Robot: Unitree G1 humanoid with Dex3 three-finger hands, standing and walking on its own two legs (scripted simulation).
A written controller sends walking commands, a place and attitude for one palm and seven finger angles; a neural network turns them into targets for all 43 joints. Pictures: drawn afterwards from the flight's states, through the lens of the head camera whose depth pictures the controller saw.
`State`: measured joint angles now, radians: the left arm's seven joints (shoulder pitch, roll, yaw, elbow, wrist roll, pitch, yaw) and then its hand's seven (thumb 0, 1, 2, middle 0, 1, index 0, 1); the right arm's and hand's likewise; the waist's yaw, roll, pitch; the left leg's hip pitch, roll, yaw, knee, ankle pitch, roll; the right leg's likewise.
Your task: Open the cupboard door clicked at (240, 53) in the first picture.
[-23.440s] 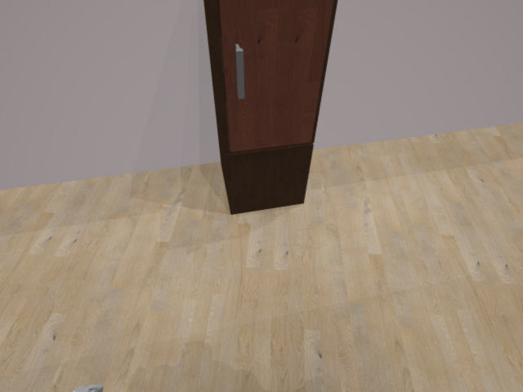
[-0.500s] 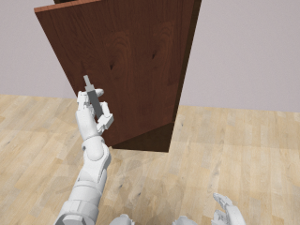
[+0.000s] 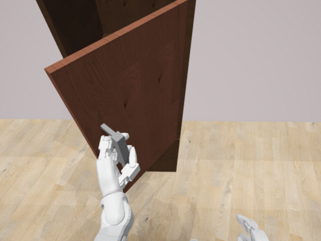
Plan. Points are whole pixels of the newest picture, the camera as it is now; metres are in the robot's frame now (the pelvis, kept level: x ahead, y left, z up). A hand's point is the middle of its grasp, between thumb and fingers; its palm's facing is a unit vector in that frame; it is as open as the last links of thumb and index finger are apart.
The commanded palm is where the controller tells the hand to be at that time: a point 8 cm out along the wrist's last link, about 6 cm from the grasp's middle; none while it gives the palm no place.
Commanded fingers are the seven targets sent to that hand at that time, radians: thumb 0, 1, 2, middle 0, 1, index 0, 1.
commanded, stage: pull the door open along its arc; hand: left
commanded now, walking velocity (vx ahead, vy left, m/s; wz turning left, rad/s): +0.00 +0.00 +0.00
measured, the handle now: (117, 149) +0.33 +0.12 +0.05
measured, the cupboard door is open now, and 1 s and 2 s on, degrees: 51 53 56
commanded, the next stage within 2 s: open thumb and fingers to let go in 0.02 s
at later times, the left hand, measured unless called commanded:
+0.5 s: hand (138, 165) +0.29 +0.06 +0.05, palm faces +0.37 -0.93 -0.04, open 9.6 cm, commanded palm +0.24 +0.10 +0.05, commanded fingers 0.00 -0.50 0.30 -0.30 -1.20 -0.30 -1.20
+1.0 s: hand (141, 168) +0.28 +0.05 +0.05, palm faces +0.32 -0.95 -0.03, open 15.6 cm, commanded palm +0.24 +0.10 +0.05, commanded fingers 0.00 -0.50 0.30 -0.15 -0.30 -0.15 -0.30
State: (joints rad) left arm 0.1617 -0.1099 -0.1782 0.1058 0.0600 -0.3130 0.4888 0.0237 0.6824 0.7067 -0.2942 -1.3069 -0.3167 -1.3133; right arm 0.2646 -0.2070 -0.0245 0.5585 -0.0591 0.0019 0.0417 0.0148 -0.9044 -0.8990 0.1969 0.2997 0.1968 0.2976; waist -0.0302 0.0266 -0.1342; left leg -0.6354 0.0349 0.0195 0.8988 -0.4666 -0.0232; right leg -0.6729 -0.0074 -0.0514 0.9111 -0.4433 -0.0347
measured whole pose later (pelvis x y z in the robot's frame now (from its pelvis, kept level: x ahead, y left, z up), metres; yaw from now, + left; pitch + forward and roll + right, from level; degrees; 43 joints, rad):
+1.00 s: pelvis -0.02 -0.01 -0.01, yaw +2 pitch +11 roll +1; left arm 0.04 -0.10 -0.26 0.19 0.11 -0.25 0.58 -0.01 -0.49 0.30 -0.23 -0.56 -0.21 -0.55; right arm 0.19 -0.18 0.01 0.57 -0.06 -0.02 0.01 0.01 -0.90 -0.90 0.20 0.30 0.20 0.30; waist -0.01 0.04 -0.13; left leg -0.69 0.02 -0.02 0.97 -0.46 -0.03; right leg -0.71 -0.02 -0.09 0.98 -0.45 -0.05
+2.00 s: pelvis -0.01 +0.02 -0.03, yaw +2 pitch +13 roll -1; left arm 0.54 0.10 -0.19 -0.29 -0.05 -0.30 -0.02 -0.01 -0.50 0.30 -0.16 -0.30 -0.17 -0.31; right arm 0.27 -0.21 0.02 0.37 0.00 -0.05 0.00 0.01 -0.90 -0.90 0.20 0.30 0.20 0.30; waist 0.00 0.03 -0.13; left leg -0.76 0.01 -0.01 1.08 -0.55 0.00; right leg -0.77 -0.03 -0.07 1.07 -0.52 -0.01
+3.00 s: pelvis +0.00 +0.02 +0.01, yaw +2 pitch +4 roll -2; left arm 0.67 0.29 0.08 -0.51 -0.07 -0.04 0.05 -0.01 -0.31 0.38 -0.16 -0.30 -0.16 -0.30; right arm 0.29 -0.21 0.05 0.43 0.04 -0.09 -0.11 0.02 -0.90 -0.90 0.20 0.30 0.20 0.30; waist 0.03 0.06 -0.12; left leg -0.46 0.01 -0.02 0.85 -0.45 0.01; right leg -0.46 -0.02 -0.08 0.80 -0.41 0.00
